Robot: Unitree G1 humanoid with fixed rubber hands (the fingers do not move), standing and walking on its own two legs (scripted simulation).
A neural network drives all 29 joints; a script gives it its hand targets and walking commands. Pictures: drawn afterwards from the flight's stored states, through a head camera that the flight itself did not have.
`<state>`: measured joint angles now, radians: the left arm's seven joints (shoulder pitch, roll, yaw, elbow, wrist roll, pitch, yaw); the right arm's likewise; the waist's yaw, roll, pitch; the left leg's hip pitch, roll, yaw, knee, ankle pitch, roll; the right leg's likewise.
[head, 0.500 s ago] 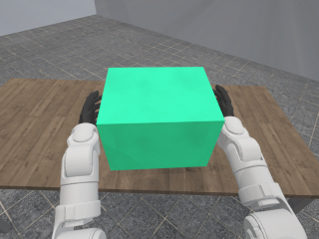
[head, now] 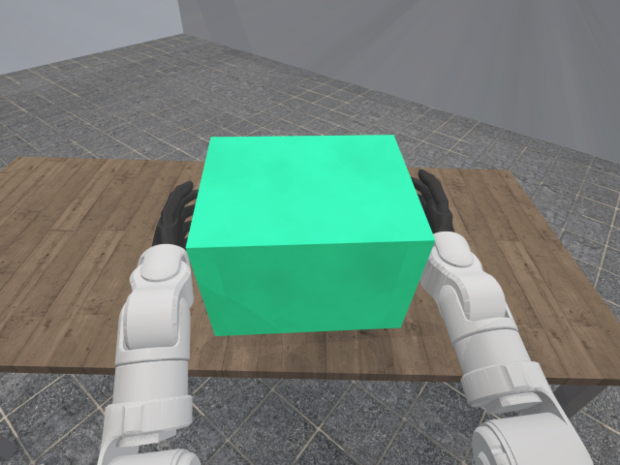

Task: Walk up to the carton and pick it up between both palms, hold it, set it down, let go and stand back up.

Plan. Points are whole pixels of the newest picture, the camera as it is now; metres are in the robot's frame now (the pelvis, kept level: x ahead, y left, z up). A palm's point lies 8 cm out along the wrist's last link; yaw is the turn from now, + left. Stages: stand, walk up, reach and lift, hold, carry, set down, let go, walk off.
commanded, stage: hold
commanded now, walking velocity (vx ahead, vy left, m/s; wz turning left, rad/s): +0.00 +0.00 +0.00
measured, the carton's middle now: (306, 233) +0.37 +0.00 +0.16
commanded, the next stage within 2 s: set down in 1.94 s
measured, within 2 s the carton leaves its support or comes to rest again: neither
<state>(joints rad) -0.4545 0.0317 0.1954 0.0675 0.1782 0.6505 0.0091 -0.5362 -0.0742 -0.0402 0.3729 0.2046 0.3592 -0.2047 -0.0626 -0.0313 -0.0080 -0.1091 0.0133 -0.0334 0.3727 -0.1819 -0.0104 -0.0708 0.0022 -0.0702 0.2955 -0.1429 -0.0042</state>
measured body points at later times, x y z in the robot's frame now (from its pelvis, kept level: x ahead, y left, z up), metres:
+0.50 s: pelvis -0.01 -0.01 +0.00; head -0.05 +0.01 +0.45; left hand +0.36 +0.17 +0.17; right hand +0.37 -0.16 +0.17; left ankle +0.02 +0.12 -0.75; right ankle +0.02 -0.12 -0.75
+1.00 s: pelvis +0.00 +0.00 +0.00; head -0.03 +0.03 +0.45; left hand +0.37 +0.17 +0.16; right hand +0.37 -0.16 +0.16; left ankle +0.02 +0.12 -0.75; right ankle +0.02 -0.12 -0.75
